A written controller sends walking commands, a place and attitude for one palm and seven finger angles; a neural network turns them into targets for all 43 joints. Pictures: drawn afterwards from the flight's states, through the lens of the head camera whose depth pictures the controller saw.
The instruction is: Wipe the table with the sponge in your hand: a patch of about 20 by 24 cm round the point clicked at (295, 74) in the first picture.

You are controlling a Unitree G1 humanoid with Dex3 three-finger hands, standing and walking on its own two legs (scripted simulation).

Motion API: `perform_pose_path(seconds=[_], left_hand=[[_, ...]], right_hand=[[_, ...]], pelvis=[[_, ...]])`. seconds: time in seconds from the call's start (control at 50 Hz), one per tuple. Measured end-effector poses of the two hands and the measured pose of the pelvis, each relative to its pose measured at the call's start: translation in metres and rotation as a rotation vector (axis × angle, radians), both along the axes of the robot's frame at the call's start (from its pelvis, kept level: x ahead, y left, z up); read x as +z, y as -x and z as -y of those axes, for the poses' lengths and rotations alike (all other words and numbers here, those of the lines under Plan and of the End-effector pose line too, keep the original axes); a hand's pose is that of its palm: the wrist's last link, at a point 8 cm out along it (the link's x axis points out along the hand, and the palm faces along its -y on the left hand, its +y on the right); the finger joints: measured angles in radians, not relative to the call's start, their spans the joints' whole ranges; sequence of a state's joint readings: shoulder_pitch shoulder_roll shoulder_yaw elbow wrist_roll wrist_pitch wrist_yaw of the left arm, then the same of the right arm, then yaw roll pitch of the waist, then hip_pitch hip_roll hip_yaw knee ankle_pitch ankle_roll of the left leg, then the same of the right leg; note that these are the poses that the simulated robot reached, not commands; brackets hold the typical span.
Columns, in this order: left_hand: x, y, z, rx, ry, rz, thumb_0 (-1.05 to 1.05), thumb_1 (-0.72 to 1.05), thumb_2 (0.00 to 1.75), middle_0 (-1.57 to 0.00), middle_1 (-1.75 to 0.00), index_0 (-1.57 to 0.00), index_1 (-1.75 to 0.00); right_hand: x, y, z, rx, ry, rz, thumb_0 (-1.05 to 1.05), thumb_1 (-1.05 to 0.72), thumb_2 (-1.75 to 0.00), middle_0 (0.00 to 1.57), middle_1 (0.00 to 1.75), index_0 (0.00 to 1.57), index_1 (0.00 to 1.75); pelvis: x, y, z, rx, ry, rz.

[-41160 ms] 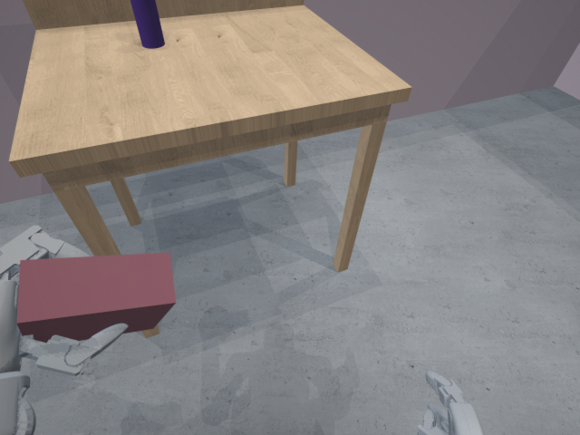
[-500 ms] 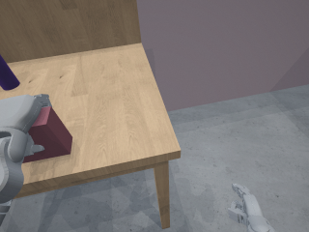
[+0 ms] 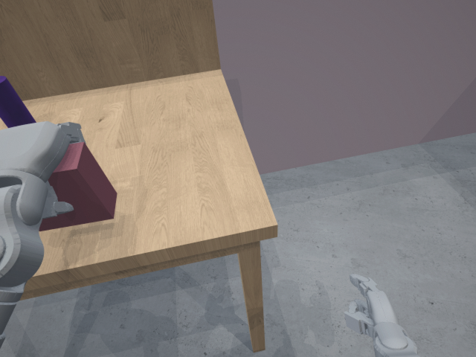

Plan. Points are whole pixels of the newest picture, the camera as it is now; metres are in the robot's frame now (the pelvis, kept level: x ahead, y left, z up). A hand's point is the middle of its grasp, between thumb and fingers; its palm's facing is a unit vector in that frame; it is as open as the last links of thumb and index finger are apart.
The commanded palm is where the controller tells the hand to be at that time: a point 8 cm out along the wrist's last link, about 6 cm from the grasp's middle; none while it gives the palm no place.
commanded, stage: lift the sponge slowly off the table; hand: left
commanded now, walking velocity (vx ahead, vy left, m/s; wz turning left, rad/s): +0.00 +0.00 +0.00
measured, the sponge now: (67, 197) +0.26 +0.33 +0.16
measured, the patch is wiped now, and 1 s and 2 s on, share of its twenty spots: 1.00 1.00 1.00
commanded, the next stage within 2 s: bring the sponge back beside the body in 0.36 s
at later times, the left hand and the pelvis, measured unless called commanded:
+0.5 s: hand (49, 168) +0.26 +0.32 +0.23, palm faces +0.10 +0.04 -0.99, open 9.7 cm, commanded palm +0.22 +0.33 +0.30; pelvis -0.01 -0.01 +0.00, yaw +0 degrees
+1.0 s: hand (51, 183) +0.24 +0.30 +0.22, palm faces +0.17 +0.01 -0.99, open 9.7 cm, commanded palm +0.19 +0.31 +0.30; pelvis -0.01 -0.01 -0.01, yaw -1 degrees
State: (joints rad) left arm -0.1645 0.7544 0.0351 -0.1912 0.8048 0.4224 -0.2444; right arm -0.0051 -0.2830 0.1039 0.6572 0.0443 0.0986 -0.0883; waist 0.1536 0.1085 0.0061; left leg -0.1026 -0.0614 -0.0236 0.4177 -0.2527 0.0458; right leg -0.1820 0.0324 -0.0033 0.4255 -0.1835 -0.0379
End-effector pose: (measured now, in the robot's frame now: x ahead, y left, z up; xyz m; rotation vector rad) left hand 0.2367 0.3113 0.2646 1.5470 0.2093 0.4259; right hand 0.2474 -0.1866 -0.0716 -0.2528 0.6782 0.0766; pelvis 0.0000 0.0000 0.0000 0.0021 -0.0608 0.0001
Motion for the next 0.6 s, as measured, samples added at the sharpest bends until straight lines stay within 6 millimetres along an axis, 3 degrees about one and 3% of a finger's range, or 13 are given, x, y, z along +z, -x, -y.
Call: perform_pose_path(seconds=[0.34,0.48,0.6], left_hand=[[0.024,0.003,0.006,0.009,-0.026,0.018,-0.01,-0.52,1.10,-0.77,-1.38,-0.80,-1.39],[0.015,0.001,0.002,0.037,-0.012,-0.032,-0.01,-0.52,1.10,-0.77,-1.39,-0.79,-1.39],[0.011,0.001,0.010,-0.021,-0.022,-0.036,-0.01,-0.52,1.10,-0.77,-1.38,-0.80,-1.39]], right_hand=[[-0.010,0.018,0.024,-0.039,0.010,-0.028,0.01,-0.91,-0.90,0.20,0.30,0.20,0.30],[-0.013,0.023,0.030,-0.047,0.015,-0.029,0.01,-0.91,-0.90,0.20,0.30,0.20,0.30],[-0.012,0.024,0.033,-0.054,0.023,-0.016,0.01,-0.91,-0.90,0.20,0.30,0.20,0.30]], pelvis=[[-0.002,0.006,0.008,-0.005,-0.007,0.000],[-0.003,0.010,0.012,-0.001,-0.009,-0.003],[-0.004,0.010,0.015,-0.002,-0.009,0.003]])
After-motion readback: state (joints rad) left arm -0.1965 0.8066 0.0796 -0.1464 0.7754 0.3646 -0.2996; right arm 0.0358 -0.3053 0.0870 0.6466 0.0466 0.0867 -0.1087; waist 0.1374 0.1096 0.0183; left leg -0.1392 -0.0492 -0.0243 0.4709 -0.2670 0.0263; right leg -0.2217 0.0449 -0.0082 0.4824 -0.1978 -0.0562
